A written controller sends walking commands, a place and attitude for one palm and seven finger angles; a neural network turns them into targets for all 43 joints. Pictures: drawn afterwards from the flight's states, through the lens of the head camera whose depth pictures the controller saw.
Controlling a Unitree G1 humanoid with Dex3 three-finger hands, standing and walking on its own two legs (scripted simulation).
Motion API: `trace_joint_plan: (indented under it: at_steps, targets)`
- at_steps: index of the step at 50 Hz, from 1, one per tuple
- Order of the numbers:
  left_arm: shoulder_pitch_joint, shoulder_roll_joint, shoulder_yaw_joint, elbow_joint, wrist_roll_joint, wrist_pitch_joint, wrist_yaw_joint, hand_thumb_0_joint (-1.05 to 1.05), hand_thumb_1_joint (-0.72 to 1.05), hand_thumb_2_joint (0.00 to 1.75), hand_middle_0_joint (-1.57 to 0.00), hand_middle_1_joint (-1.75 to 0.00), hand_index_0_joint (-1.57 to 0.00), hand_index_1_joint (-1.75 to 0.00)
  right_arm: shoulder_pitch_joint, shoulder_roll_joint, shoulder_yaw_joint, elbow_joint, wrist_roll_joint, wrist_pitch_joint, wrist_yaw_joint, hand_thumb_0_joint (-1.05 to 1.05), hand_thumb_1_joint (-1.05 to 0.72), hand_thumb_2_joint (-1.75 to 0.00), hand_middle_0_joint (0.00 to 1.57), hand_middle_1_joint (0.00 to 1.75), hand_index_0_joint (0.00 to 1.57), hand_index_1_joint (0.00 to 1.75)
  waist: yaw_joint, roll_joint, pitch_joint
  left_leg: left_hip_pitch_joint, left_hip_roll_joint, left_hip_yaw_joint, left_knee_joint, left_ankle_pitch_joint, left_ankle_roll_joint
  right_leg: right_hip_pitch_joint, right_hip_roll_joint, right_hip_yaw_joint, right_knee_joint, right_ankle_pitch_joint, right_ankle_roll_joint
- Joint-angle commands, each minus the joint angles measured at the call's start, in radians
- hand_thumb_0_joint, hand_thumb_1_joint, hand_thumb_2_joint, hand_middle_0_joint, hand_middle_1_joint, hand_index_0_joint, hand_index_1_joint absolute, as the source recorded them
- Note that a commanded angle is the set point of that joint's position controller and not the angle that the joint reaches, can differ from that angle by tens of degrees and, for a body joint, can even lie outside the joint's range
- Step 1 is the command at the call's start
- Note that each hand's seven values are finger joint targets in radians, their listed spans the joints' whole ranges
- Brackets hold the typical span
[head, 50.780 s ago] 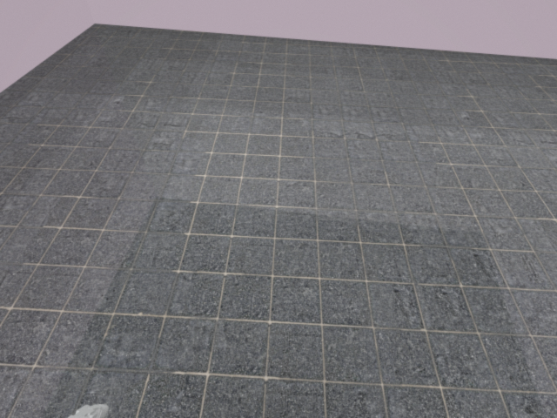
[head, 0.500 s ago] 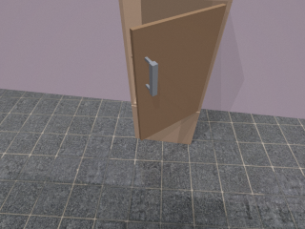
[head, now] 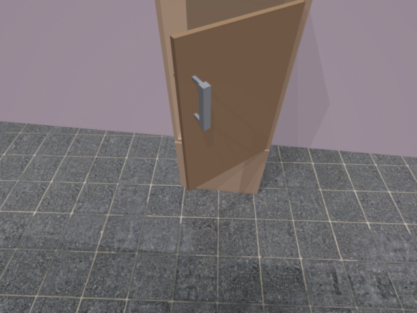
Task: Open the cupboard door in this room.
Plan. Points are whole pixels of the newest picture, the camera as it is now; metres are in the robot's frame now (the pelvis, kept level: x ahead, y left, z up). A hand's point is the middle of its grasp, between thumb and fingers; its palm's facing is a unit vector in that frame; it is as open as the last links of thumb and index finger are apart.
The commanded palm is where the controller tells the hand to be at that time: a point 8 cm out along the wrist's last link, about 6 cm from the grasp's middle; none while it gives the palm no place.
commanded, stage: walk to a spot facing it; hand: left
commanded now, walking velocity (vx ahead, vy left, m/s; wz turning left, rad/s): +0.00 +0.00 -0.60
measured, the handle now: (200, 103) +0.59 +0.06 +0.06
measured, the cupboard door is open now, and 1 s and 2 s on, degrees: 40 40 40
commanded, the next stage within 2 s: none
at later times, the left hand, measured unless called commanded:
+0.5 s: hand out of the picture +0.09 +0.15 -0.16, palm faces -0.19 -0.94 -0.28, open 7.4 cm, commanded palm none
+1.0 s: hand (155, 274) +0.23 +0.14 -0.17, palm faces -0.51 -0.83 -0.22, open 7.4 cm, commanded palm none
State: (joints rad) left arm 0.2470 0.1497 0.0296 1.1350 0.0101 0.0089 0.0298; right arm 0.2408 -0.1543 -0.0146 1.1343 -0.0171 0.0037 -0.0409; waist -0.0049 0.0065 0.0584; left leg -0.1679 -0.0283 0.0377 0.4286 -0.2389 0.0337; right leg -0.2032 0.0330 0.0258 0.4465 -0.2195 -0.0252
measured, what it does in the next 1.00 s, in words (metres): steps on the spot, turning right: left foot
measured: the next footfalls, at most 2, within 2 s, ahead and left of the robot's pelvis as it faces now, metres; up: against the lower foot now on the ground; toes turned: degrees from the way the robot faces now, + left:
left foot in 0.78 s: +0.11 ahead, +0.10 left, +0.00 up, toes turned -29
right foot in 1.16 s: -0.01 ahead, -0.15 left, +0.00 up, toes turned -44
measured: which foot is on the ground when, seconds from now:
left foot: down 0.00-0.28, up 0.30-0.76, down 0.78-1.00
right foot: down 0.00-0.78, up 0.80-1.00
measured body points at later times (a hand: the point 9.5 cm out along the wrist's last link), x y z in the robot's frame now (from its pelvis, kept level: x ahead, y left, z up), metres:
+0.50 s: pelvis +0.00 -0.04 +0.00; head +0.06 -0.08 +0.44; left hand +0.10 +0.19 -0.14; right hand +0.04 -0.31 -0.15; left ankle +0.01 +0.13 -0.66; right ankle -0.01 -0.11 -0.74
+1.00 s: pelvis +0.04 +0.01 +0.00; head +0.10 +0.00 +0.44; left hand +0.26 +0.19 -0.15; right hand -0.05 -0.24 -0.13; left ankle +0.08 +0.12 -0.74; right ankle -0.04 -0.12 -0.67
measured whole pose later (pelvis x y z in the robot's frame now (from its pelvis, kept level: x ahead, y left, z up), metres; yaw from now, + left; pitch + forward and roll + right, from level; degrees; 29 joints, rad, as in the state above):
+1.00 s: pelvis +0.04 +0.01 +0.00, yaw -34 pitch +1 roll -2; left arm 0.15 0.29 0.10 0.89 0.02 0.07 -0.03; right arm 0.23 -0.19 -0.02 0.90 -0.03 0.01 -0.04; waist 0.02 -0.03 0.12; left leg -0.20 0.08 0.07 0.49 -0.31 -0.01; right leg -0.51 -0.02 -0.01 1.03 -0.43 0.06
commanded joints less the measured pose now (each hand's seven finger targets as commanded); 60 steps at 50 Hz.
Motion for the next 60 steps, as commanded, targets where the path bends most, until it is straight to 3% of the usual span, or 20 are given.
trace_joint_plan:
  at_steps: [1, 7, 11, 12, 13, 14, 18, 31, 36, 37, 38, 39, 40, 45, 52, 55, 56, 57, 58, 60]
  targets:
    - [0.017, 0.124, 0.045, -0.08, 0.007, 0.006, -0.008, 0.0, 0.9, 0.9, -0.2, -0.3, -0.2, -0.3, 0.055, -0.136, -0.041, -0.072, -0.003, 0.01, -0.011, 0.0, -0.9, -0.9, 0.2, 0.3, 0.2, 0.3, -0.008, 0.027, 0.014, 0.007, 0.187, -0.11, -0.061, 0.004, 0.023, -0.127, -0.085, 0.119, -0.004, 0.086, -0.028]
    - [-0.021, 0.109, 0.068, -0.163, 0.014, 0.03, -0.026, 0.0, 0.9, 0.9, -0.2, -0.3, -0.2, -0.3, 0.037, -0.196, -0.071, -0.145, -0.016, 0.004, -0.015, 0.0, -0.9, -0.9, 0.2, 0.3, 0.2, 0.3, -0.007, 0.143, -0.007, 0.004, 0.406, -0.223, -0.157, 0.12, 0.165, -0.237, -0.034, 0.002, 0.43, -0.254, 0.012]
    - [0.054, 0.091, 0.071, -0.17, 0.011, 0.021, -0.036, 0.0, 0.9, 0.9, -0.2, -0.3, -0.2, -0.3, -0.024, -0.205, -0.073, -0.183, -0.018, 0.004, -0.011, 0.0, -0.9, -0.9, 0.2, 0.3, 0.2, 0.3, 0.044, 0.055, -0.024, -0.045, 0.344, -0.043, 0.027, 0.291, 0.093, -0.074, -0.052, -0.036, 0.212, -0.121, 0.014]
    - [0.097, 0.119, 0.078, -0.164, 0.014, 0.015, -0.034, 0.0, 0.9, 0.9, -0.2, -0.3, -0.2, -0.3, -0.043, -0.202, -0.077, -0.198, -0.011, 0.009, -0.009, 0.0, -0.9, -0.9, 0.2, 0.3, 0.2, 0.3, 0.065, -0.012, -0.019, -0.102, 0.268, 0.013, 0.149, 0.189, 0.033, -0.008, -0.071, 0.033, 0.044, 0.074, -0.003]
    - [0.108, 0.219, 0.094, -0.167, 0.026, 0.004, -0.02, 0.0, 0.9, 0.9, -0.2, -0.3, -0.2, -0.3, -0.039, -0.146, -0.073, -0.222, 0.003, 0.013, -0.003, 0.0, -0.9, -0.9, 0.2, 0.3, 0.2, 0.3, 0.055, -0.281, -0.03, -0.27, 0.121, 0.129, 0.349, -0.115, -0.048, 0.084, -0.277, 0.351, -0.087, 0.267, -0.082]
    - [0.137, 0.277, 0.101, -0.168, 0.013, 0.003, -0.015, 0.0, 0.9, 0.9, -0.2, -0.3, -0.2, -0.3, -0.082, -0.141, -0.069, -0.247, 0.006, 0.021, 0.006, 0.0, -0.9, -0.9, 0.2, 0.3, 0.2, 0.3, 0.088, -0.307, -0.024, -0.337, 0.047, 0.078, 0.569, -0.399, -0.066, 0.066, -0.396, 0.493, -0.154, 0.362, -0.197]
    - [0.042, 0.218, 0.096, -0.211, 0.008, 0.0, 0.005, 0.0, 0.9, 0.9, -0.2, -0.3, -0.2, -0.3, -0.134, -0.134, -0.07, -0.254, 0.002, 0.029, 0.01, 0.0, -0.9, -0.9, 0.2, 0.3, 0.2, 0.3, 0.038, -0.096, -0.059, -0.411, 0.086, -0.078, 0.731, -0.207, -0.078, 0.101, -0.267, 0.408, -0.099, 0.33, -0.182]
    - [0.068, 0.25, 0.109, -0.25, 0.02, 0.007, -0.005, 0.0, 0.9, 0.9, -0.2, -0.3, -0.2, -0.3, -0.21, -0.132, -0.065, -0.326, 0.016, 0.018, 0.002, 0.0, -0.9, -0.9, 0.2, 0.3, 0.2, 0.3, 0.058, -0.165, -0.117, -0.33, 0.028, -0.078, 0.447, -0.217, -0.087, 0.158, -0.197, 0.469, -0.05, 0.477, -0.175]
    - [-0.026, 0.251, 0.107, -0.286, 0.013, 0.016, -0.006, 0.0, 0.9, 0.9, -0.2, -0.3, -0.2, -0.3, -0.085, -0.142, -0.062, -0.306, 0.023, 0.003, -0.005, 0.0, -0.9, -0.9, 0.2, 0.3, 0.2, 0.3, -0.013, -0.136, -0.134, -0.061, 0.016, -0.085, 0.099, -0.062, -0.072, -0.015, -0.138, 0.459, 0.017, 0.404, -0.103]
    - [-0.047, 0.23, 0.099, -0.301, 0.005, 0.018, -0.01, 0.0, 0.9, 0.9, -0.2, -0.3, -0.2, -0.3, -0.03, -0.175, -0.066, -0.292, 0.018, -0.007, -0.01, 0.0, -0.9, -0.9, 0.2, 0.3, 0.2, 0.3, -0.039, -0.062, -0.15, 0.104, 0.077, -0.121, -0.029, 0.003, -0.053, -0.146, -0.081, 0.399, 0.072, 0.267, -0.056]
    - [-0.019, 0.169, 0.088, -0.319, -0.006, 0.02, -0.02, 0.0, 0.9, 0.9, -0.2, -0.3, -0.2, -0.3, -0.016, -0.268, -0.081, -0.299, 0.001, -0.018, -0.015, 0.0, -0.9, -0.9, 0.2, 0.3, 0.2, 0.3, -0.031, 0.2, -0.155, 0.24, 0.327, -0.383, -0.137, 0.037, 0.035, -0.357, 0.058, 0.25, 0.22, -0.086, 0.005]
    - [-0.043, 0.175, 0.082, -0.342, 0.002, 0.013, -0.032, 0.0, 0.9, 0.9, -0.2, -0.3, -0.2, -0.3, 0.003, -0.318, -0.086, -0.315, -0.009, -0.011, -0.017, 0.0, -0.9, -0.9, 0.2, 0.3, 0.2, 0.3, -0.032, 0.276, -0.118, 0.184, 0.524, -0.522, -0.162, 0.191, 0.158, -0.417, 0.055, 0.069, 0.458, -0.42, 0.055]
    - [-0.069, 0.198, 0.086, -0.349, 0.015, 0.011, -0.043, 0.0, 0.9, 0.9, -0.2, -0.3, -0.2, -0.3, -0.003, -0.304, -0.079, -0.325, -0.018, -0.01, -0.018, 0.0, -0.9, -0.9, 0.2, 0.3, 0.2, 0.3, -0.034, 0.135, -0.082, 0.075, 0.523, -0.496, -0.146, 0.246, 0.2, -0.403, 0.008, 0.061, 0.612, -0.393, 0.067]
    - [-0.081, 0.159, 0.071, -0.321, 0.007, 0.028, -0.063, 0.0, 0.9, 0.9, -0.2, -0.3, -0.2, -0.3, -0.006, -0.223, -0.052, -0.319, -0.016, -0.017, -0.013, 0.0, -0.9, -0.9, 0.2, 0.3, 0.2, 0.3, 0.008, 0.178, -0.095, 0.103, 0.311, -0.099, -0.036, 0.595, 0.095, -0.394, -0.047, -0.014, 0.704, -0.225, 0.091]
    - [-0.175, 0.147, 0.052, -0.337, 0.009, 0.026, -0.074, 0.0, 0.9, 0.9, -0.2, -0.3, -0.2, -0.3, 0.089, -0.26, -0.068, -0.275, -0.018, -0.008, 0.0, 0.0, -0.9, -0.9, 0.2, 0.3, 0.2, 0.3, -0.04, 0.208, -0.065, 0.074, 0.344, -0.017, -0.009, 0.534, 0.075, -0.216, -0.037, -0.117, 0.341, -0.216, 0.055]
    - [-0.086, 0.176, 0.059, -0.309, 0.007, 0.017, -0.068, 0.0, 0.9, 0.9, -0.2, -0.3, -0.2, -0.3, 0.065, -0.272, -0.072, -0.278, -0.01, -0.003, 0.006, 0.0, -0.9, -0.9, 0.2, 0.3, 0.2, 0.3, 0.016, 0.167, -0.078, -0.015, 0.325, 0.038, 0.12, 0.448, 0.011, 0.005, -0.023, -0.13, 0.087, -0.024, 0.022]
    - [-0.007, 0.231, 0.071, -0.286, 0.01, 0.008, -0.059, 0.0, 0.9, 0.9, -0.2, -0.3, -0.2, -0.3, 0.051, -0.252, -0.072, -0.292, -0.001, -0.001, 0.015, 0.0, -0.9, -0.9, 0.2, 0.3, 0.2, 0.3, 0.054, 0.067, -0.116, -0.146, 0.289, 0.083, 0.257, 0.314, -0.039, 0.195, -0.102, -0.03, 0.004, 0.168, -0.017]
    - [0.073, 0.353, 0.099, -0.264, 0.02, -0.002, -0.038, 0.0, 0.9, 0.9, -0.2, -0.3, -0.2, -0.3, 0.021, -0.165, -0.053, -0.331, 0.009, 0.001, 0.02, 0.0, -0.9, -0.9, 0.2, 0.3, 0.2, 0.3, 0.085, -0.288, -0.149, -0.402, 0.131, 0.19, 0.516, -0.232, -0.106, 0.348, -0.388, 0.354, -0.065, 0.496, -0.135]
    - [0.116, 0.386, 0.099, -0.251, 0.0, -0.002, -0.026, 0.0, 0.9, 0.9, -0.2, -0.3, -0.2, -0.3, -0.018, -0.197, -0.051, -0.343, 0.012, 0.011, 0.01, 0.0, -0.9, -0.9, 0.2, 0.3, 0.2, 0.3, 0.12, -0.267, -0.143, -0.427, 0.112, 0.035, 0.665, -0.439, -0.1, 0.269, -0.462, 0.403, -0.076, 0.602, -0.232]
    - [-0.004, 0.323, 0.095, -0.279, 0.009, 0.012, -0.008, 0.0, 0.9, 0.9, -0.2, -0.3, -0.2, -0.3, -0.037, -0.185, -0.059, -0.322, 0.011, 0.023, 0.008, 0.0, -0.9, -0.9, 0.2, 0.3, 0.2, 0.3, 0.064, -0.28, -0.096, -0.458, 0.137, -0.043, 0.75, -0.342, -0.096, 0.151, -0.35, 0.369, -0.09, 0.294, -0.215]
